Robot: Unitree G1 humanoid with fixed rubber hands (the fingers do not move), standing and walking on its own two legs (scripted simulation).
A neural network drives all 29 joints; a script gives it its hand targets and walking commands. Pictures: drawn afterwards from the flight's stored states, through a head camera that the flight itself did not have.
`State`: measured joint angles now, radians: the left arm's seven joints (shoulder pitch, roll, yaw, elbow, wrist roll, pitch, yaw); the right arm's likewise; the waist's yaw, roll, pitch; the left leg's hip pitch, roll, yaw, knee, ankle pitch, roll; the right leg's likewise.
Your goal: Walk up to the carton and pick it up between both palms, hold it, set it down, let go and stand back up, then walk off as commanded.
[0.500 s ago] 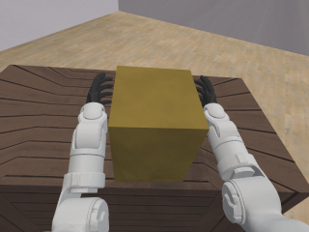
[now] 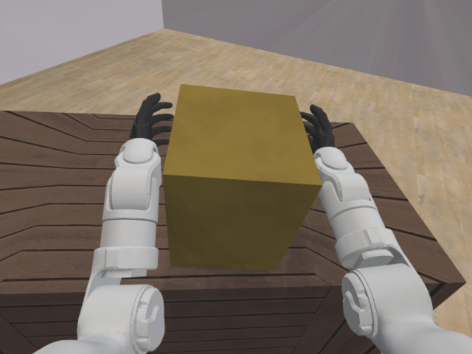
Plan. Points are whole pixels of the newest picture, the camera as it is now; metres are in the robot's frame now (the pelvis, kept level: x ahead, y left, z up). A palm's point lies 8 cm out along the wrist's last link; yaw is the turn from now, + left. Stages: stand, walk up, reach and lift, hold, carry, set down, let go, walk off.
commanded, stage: reach and lift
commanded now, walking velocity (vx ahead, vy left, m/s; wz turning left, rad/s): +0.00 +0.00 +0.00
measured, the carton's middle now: (231, 183) +0.37 -0.01 +0.13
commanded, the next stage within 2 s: hold in 1.04 s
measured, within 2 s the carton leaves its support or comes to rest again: neither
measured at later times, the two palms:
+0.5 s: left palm (146, 128) +0.38 +0.13 +0.23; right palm (325, 137) +0.39 -0.16 +0.22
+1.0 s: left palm (144, 120) +0.37 +0.13 +0.25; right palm (331, 128) +0.38 -0.16 +0.24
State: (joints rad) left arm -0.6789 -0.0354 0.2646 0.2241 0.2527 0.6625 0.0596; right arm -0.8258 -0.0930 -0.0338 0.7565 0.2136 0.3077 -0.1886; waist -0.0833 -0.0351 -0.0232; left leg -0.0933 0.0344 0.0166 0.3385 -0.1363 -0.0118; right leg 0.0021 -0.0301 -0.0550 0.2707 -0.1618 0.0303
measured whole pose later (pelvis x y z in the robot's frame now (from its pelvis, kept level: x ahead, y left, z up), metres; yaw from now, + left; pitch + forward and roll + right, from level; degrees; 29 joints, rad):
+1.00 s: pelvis +0.01 -0.01 +0.00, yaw +0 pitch -6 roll -1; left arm -0.76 0.00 0.30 0.22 0.22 0.79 0.02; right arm -0.92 -0.14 0.02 0.71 0.33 0.48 -0.26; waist -0.09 -0.01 -0.07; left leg -0.09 0.04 -0.01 0.36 -0.16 -0.02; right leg 0.01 -0.01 -0.04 0.27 -0.18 0.02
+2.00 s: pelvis +0.01 -0.01 +0.00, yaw +0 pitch -6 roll -1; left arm -0.79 0.01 0.31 0.20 0.21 0.88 0.02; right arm -0.96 -0.17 0.06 0.68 0.40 0.59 -0.30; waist -0.09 0.00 -0.11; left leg -0.11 0.04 -0.04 0.38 -0.18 -0.03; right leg 0.01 0.01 -0.02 0.28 -0.19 0.02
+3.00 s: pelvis +0.01 -0.01 +0.00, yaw +0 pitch -5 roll -1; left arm -0.82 0.02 0.32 0.25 0.20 0.87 0.02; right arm -0.98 -0.18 0.06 0.71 0.41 0.60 -0.31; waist -0.08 0.01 -0.13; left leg -0.12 0.03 -0.05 0.38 -0.17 -0.03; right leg -0.01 0.01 0.00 0.28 -0.19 0.01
